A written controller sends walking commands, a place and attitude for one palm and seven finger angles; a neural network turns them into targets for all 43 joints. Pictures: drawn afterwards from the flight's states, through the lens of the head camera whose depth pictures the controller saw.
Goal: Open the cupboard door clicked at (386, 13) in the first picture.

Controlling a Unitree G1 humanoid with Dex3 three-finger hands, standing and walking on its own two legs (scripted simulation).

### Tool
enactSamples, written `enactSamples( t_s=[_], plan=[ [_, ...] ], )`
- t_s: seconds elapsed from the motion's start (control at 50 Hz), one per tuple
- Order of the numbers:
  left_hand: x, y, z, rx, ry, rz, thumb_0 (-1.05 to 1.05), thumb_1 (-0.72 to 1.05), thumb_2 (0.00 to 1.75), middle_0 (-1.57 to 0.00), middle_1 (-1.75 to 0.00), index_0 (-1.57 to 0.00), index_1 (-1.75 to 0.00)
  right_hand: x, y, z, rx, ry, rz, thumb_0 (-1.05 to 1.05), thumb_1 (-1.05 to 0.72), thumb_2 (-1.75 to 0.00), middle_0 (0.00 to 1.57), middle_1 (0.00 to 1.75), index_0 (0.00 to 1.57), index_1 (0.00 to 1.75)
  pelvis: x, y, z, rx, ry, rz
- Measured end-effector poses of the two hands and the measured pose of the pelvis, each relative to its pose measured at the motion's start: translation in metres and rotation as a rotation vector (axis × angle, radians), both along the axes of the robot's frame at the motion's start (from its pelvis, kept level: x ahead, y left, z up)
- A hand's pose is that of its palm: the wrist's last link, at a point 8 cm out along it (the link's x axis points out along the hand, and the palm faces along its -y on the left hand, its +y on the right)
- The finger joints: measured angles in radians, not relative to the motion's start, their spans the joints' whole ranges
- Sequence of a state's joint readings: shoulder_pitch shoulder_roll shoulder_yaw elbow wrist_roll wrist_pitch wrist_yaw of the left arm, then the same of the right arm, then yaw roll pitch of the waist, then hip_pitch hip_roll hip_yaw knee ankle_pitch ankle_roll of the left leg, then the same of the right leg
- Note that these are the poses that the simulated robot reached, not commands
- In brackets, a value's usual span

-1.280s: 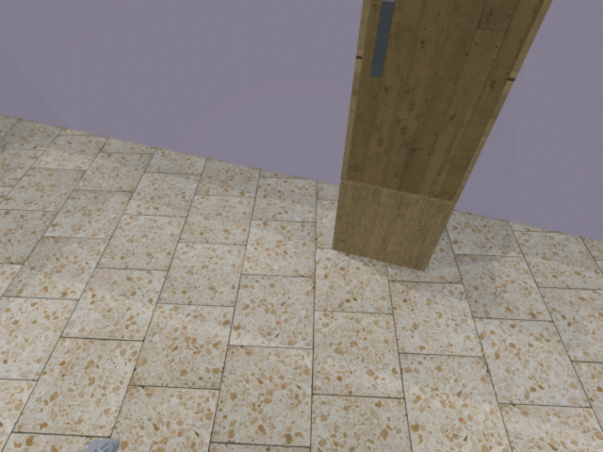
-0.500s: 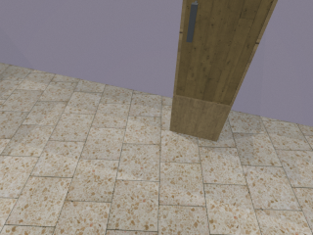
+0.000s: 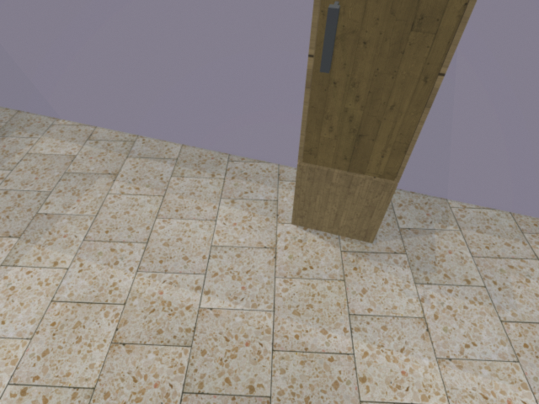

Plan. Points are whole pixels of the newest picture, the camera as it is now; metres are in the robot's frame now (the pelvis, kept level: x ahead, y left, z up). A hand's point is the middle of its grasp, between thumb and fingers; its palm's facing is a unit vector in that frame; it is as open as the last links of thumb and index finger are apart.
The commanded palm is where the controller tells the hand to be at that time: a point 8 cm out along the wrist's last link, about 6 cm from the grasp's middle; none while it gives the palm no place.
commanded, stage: look at it before walking up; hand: left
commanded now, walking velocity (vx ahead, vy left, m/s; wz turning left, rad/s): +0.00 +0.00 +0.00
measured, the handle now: (330, 37) +0.98 -0.11 +0.13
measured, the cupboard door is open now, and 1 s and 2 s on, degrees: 0 0 0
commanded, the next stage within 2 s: turn to face it in 0.16 s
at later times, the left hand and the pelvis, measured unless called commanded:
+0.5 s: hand out of the picture +0.07 +0.23 -0.16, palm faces -0.07 -0.94 -0.32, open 7.4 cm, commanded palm none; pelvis +0.00 +0.00 +0.00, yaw -3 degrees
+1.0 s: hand out of the picture +0.08 +0.19 -0.19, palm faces -0.18 -0.96 -0.22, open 7.4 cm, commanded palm none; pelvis -0.02 +0.01 -0.02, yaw -10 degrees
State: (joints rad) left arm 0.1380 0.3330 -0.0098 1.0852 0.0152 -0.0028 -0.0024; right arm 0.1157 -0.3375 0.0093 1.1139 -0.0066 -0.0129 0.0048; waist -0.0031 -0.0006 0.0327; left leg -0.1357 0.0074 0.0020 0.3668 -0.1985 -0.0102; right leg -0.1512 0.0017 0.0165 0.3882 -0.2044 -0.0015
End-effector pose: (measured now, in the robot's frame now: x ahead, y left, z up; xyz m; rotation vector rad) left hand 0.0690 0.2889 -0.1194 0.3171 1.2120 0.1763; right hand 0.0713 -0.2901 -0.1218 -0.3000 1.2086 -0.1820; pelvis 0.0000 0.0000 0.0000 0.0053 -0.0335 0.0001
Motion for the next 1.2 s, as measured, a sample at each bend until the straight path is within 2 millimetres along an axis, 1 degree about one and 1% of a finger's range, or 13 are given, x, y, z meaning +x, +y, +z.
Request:
enactSamples(
  t_s=[0.38, 0.48, 0.58, 0.68, 0.76, 0.84, 0.92, 0.98, 1.08, 1.12, 1.16, 1.2],
  plan=[
    [-0.004, 0.002, 0.000, 0.006, 0.020, 0.002, 0.01, 0.90, 0.90, -0.20, -0.30, -0.21, -0.30, 0.000, -0.001, 0.000, -0.003, 0.001, -0.004, 0.01, -0.91, -0.90, 0.21, 0.30, 0.20, 0.30, -0.001, -0.001, 0.000, -0.001, 0.004, -0.014],
    [-0.004, -0.007, -0.006, -0.002, 0.044, -0.011, 0.01, 0.91, 0.90, -0.20, -0.30, -0.20, -0.30, -0.006, 0.006, -0.006, 0.011, -0.014, -0.043, 0.01, -0.91, -0.90, 0.21, 0.30, 0.20, 0.30, -0.002, 0.000, -0.003, 0.002, 0.010, -0.048],
    [-0.006, -0.027, -0.017, -0.045, 0.063, -0.040, 0.01, 0.91, 0.90, -0.20, -0.30, -0.20, -0.29, -0.026, 0.023, -0.017, 0.057, -0.002, -0.093, 0.01, -0.91, -0.90, 0.20, 0.30, 0.20, 0.30, -0.006, -0.001, -0.008, 0.005, 0.015, -0.080],
    [-0.007, -0.047, -0.026, -0.089, 0.069, -0.070, 0.01, 0.91, 0.90, -0.20, -0.30, -0.20, -0.29, -0.054, 0.038, -0.028, 0.099, 0.034, -0.148, 0.01, -0.91, -0.90, 0.21, 0.30, 0.20, 0.30, -0.012, -0.001, -0.013, 0.009, 0.020, -0.103],
    [-0.007, -0.058, -0.031, -0.110, 0.068, -0.089, 0.01, 0.91, 0.90, -0.20, -0.30, -0.20, -0.30, -0.078, 0.045, -0.035, 0.118, 0.069, -0.191, 0.01, -0.91, -0.90, 0.21, 0.30, 0.20, 0.30, -0.017, 0.000, -0.016, 0.009, 0.030, -0.115],
    [-0.004, -0.060, -0.034, -0.120, 0.066, -0.105, 0.01, 0.91, 0.90, -0.20, -0.30, -0.21, -0.30, -0.097, 0.050, -0.038, 0.119, 0.098, -0.231, 0.01, -0.91, -0.90, 0.21, 0.30, 0.20, 0.30, -0.020, 0.004, -0.019, 0.007, 0.040, -0.126],
    [0.002, -0.056, -0.036, -0.123, 0.062, -0.121, 0.01, 0.90, 0.90, -0.20, -0.30, -0.21, -0.30, -0.113, 0.056, -0.036, 0.107, 0.111, -0.267, 0.01, -0.91, -0.90, 0.21, 0.30, 0.20, 0.30, -0.021, 0.011, -0.019, 0.010, 0.046, -0.142],
    [0.009, -0.052, -0.036, -0.113, 0.056, -0.134, 0.01, 0.91, 0.90, -0.20, -0.30, -0.20, -0.30, -0.121, 0.058, -0.037, 0.106, 0.109, -0.290, 0.01, -0.91, -0.90, 0.20, 0.30, 0.20, 0.30, -0.021, 0.012, -0.021, 0.016, 0.046, -0.165],
    [0.016, -0.054, -0.029, -0.094, 0.051, -0.158, 0.01, 0.91, 0.90, -0.20, -0.30, -0.20, -0.29, -0.123, 0.055, -0.042, 0.125, 0.091, -0.314, 0.01, -0.91, -0.90, 0.21, 0.30, 0.20, 0.30, -0.014, 0.005, -0.021, 0.003, 0.036, -0.221],
    [0.016, -0.056, -0.033, -0.087, 0.041, -0.167, 0.00, 0.91, 0.90, -0.20, -0.30, -0.20, -0.29, -0.120, 0.050, -0.048, 0.132, 0.083, -0.322, 0.01, -0.91, -0.90, 0.21, 0.30, 0.20, 0.30, -0.010, 0.000, -0.026, -0.002, 0.040, -0.234],
    [0.011, -0.059, -0.032, -0.090, 0.044, -0.153, 0.00, 0.91, 0.90, -0.20, -0.30, -0.20, -0.29, -0.114, 0.048, -0.046, 0.134, 0.088, -0.318, 0.01, -0.91, -0.90, 0.20, 0.30, 0.20, 0.30, -0.005, -0.002, -0.024, -0.016, 0.037, -0.234],
    [0.001, -0.061, -0.030, -0.099, 0.071, -0.140, 0.00, 0.91, 0.90, -0.20, -0.30, -0.20, -0.29, -0.102, 0.046, -0.038, 0.134, 0.077, -0.311, 0.01, -0.91, -0.90, 0.20, 0.30, 0.20, 0.30, 0.001, -0.003, -0.018, -0.018, 0.037, -0.241]
  ],
)
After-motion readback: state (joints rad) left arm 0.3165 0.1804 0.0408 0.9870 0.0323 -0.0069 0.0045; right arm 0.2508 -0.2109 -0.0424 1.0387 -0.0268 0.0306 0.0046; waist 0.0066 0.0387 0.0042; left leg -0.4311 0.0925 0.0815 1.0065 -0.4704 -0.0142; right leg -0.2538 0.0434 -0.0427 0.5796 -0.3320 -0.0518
